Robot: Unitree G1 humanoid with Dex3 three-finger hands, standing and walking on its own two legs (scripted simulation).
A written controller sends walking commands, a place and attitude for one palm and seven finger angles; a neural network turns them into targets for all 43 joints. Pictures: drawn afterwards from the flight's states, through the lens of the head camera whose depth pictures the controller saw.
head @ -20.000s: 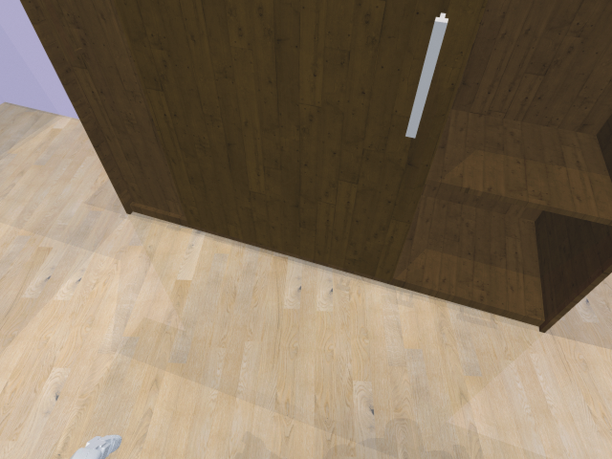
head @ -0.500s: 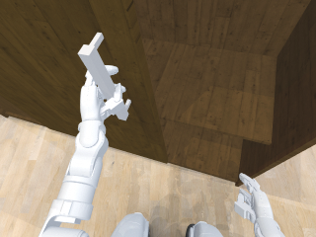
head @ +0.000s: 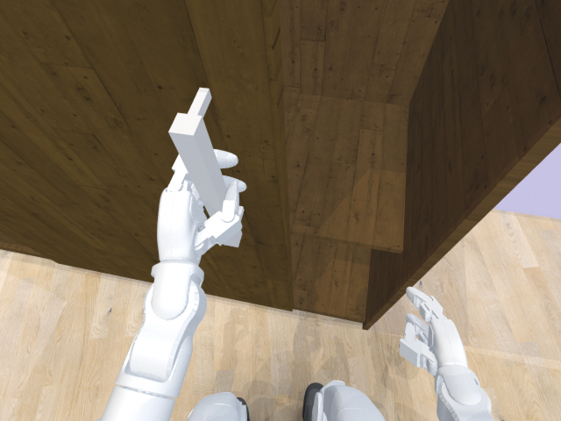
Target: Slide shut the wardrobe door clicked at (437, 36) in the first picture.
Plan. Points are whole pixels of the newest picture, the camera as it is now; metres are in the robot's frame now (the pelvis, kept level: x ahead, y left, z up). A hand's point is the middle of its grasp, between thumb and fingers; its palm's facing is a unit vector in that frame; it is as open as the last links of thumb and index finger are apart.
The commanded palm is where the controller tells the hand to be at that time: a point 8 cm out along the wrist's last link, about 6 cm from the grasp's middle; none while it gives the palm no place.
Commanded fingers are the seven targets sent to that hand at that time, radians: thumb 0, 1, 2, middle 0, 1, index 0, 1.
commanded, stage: step sideways, sliding the door along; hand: left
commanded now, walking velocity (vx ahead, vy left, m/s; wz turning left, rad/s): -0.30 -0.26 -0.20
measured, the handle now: (220, 182) +0.38 +0.11 +0.10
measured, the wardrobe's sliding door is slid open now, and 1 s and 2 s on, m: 0.24 0.00 0.00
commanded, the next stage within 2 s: stop walking and hold the door there in 1.26 s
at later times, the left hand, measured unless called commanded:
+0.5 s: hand (385, 248) +0.30 -0.09 +0.10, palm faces -0.05 -0.99 -0.12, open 6.2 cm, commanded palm +0.29 -0.05 +0.11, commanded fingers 0.00 0.90 0.90 -0.45 -1.40 -0.45 -1.40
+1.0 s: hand (453, 249) +0.30 -0.16 +0.11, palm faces +0.29 -0.96 -0.08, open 6.6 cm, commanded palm +0.26 -0.18 +0.11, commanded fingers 0.00 0.90 0.90 -0.45 -1.40 -0.45 -1.40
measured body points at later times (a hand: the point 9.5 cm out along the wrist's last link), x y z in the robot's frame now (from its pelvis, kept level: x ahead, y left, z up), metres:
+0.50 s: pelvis -0.09 -0.14 +0.00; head -0.03 -0.17 +0.44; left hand +0.30 -0.03 +0.11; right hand +0.04 -0.40 -0.11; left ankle -0.08 +0.03 -0.73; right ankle -0.03 -0.17 -0.73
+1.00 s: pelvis -0.16 -0.34 -0.01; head -0.08 -0.36 +0.43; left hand +0.28 -0.11 +0.11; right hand -0.08 -0.58 -0.16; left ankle -0.11 -0.11 -0.73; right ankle -0.16 -0.50 -0.71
